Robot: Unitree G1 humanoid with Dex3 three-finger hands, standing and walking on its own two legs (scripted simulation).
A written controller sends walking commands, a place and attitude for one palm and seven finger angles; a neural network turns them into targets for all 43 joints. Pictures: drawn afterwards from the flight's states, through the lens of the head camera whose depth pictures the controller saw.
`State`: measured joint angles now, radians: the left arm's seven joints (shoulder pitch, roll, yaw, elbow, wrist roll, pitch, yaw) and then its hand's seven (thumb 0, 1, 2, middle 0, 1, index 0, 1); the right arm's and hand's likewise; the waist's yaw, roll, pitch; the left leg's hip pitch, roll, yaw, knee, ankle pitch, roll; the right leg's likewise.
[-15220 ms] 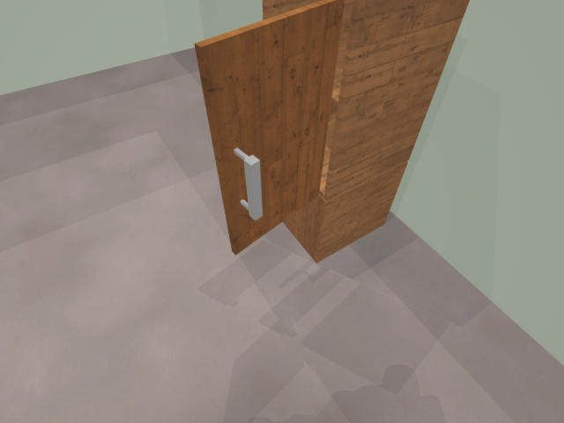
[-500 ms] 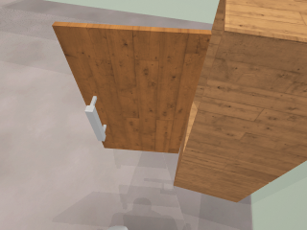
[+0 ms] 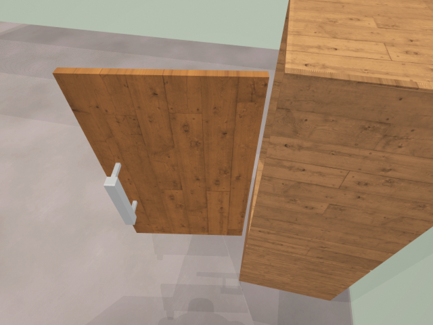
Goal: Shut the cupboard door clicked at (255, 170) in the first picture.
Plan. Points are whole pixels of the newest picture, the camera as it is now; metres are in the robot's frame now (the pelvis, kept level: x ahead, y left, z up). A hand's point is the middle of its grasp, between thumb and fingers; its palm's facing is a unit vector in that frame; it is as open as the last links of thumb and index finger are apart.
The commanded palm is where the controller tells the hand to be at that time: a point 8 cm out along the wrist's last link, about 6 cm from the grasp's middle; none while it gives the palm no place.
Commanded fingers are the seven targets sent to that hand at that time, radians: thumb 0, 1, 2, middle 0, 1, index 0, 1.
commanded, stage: come to a stop and stand still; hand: left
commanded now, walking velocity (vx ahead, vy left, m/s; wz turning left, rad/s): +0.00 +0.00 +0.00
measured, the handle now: (124, 195) +0.41 +0.26 -0.07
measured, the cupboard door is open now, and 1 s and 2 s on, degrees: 100 100 100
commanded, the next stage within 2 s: look again from close up in 0.24 s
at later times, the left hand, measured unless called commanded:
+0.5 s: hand out of the picture +0.00 +0.19 -0.18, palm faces +0.01 -0.98 -0.20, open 7.4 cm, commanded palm none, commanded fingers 0.00 0.90 0.90 -0.20 -0.30 -0.20 -0.30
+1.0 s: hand out of the picture +0.00 +0.22 -0.18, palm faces -0.02 -0.98 -0.20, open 7.4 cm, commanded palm none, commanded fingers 0.00 0.90 0.90 -0.20 -0.30 -0.20 -0.30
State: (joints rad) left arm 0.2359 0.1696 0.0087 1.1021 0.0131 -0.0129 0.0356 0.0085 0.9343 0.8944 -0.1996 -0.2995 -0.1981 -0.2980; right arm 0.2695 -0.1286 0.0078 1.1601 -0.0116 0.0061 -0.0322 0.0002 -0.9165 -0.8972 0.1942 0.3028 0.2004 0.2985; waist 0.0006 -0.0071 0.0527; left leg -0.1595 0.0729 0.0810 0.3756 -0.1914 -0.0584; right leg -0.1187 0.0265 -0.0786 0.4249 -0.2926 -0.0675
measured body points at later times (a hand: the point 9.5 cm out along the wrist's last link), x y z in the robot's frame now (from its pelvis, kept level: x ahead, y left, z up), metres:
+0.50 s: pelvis +0.00 +0.03 -0.01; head +0.00 +0.02 +0.44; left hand +0.00 +0.25 -0.16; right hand +0.02 -0.20 -0.17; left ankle -0.01 +0.15 -0.74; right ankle -0.04 -0.07 -0.74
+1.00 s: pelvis +0.00 +0.05 +0.00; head +0.02 +0.05 +0.45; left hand +0.01 +0.27 -0.16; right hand -0.01 -0.16 -0.17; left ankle -0.01 +0.15 -0.74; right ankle -0.04 -0.07 -0.74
